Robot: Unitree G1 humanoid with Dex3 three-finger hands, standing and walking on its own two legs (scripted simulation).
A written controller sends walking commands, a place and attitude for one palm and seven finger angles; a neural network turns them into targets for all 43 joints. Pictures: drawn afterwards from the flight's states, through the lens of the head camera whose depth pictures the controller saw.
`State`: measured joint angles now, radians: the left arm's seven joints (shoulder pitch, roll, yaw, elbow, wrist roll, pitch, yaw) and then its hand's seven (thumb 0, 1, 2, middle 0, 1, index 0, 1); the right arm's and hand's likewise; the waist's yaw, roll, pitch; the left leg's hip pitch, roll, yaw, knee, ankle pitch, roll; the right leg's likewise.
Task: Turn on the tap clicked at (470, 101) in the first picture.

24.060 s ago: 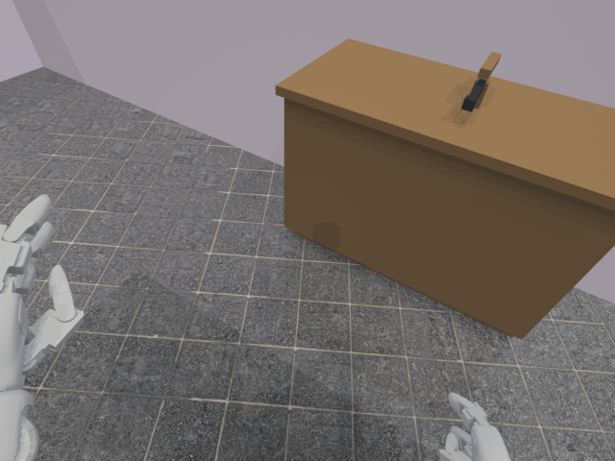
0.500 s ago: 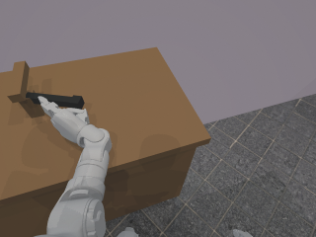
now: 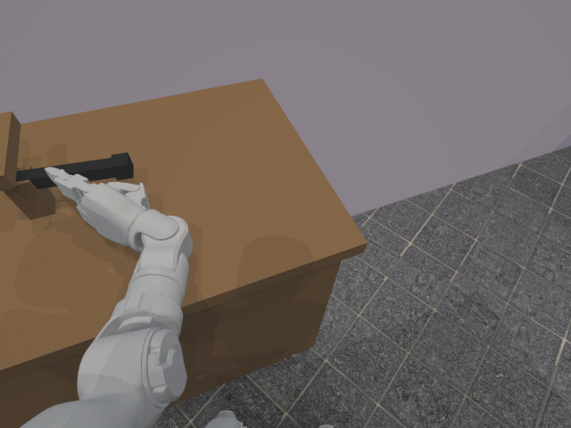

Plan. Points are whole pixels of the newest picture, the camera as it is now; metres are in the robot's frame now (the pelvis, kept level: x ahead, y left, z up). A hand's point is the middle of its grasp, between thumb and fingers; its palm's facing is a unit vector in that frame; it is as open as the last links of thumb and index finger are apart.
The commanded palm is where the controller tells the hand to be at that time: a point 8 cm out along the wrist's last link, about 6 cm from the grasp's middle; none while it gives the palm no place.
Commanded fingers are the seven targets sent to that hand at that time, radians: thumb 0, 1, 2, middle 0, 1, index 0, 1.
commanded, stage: lift the hand up off the lever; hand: left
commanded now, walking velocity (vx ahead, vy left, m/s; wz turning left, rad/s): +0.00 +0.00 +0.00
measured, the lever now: (122, 166) +0.49 +0.24 +0.08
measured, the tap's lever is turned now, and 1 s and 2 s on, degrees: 82 83 83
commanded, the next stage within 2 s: none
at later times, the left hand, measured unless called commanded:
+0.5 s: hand (138, 184) +0.45 +0.20 +0.09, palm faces +0.81 -0.57 -0.10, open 7.9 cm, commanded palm +0.39 +0.21 +0.10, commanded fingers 0.00 0.90 0.90 -0.15 -0.15 -0.15 -0.15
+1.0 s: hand (131, 179) +0.44 +0.20 +0.11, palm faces +0.82 -0.56 -0.11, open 7.8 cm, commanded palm +0.39 +0.21 +0.12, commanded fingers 0.00 0.90 0.90 -0.15 -0.15 -0.15 -0.15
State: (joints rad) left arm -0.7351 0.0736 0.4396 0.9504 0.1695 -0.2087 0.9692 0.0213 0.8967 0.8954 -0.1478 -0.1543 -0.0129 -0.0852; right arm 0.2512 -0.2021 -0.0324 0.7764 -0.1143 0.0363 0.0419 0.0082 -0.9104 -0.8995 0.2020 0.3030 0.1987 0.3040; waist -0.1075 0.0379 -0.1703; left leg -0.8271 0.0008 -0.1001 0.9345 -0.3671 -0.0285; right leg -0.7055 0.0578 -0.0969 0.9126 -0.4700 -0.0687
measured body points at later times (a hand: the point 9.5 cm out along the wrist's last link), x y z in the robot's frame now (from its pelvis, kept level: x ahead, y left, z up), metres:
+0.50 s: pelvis +0.02 +0.01 +0.01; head +0.06 +0.01 +0.46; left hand +0.40 +0.23 +0.09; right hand +0.10 -0.23 -0.12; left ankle +0.05 +0.14 -0.68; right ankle -0.02 -0.08 -0.68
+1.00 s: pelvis +0.02 +0.00 +0.02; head +0.05 +0.00 +0.47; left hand +0.39 +0.23 +0.12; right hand +0.14 -0.23 -0.11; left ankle +0.05 +0.14 -0.68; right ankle -0.02 -0.08 -0.68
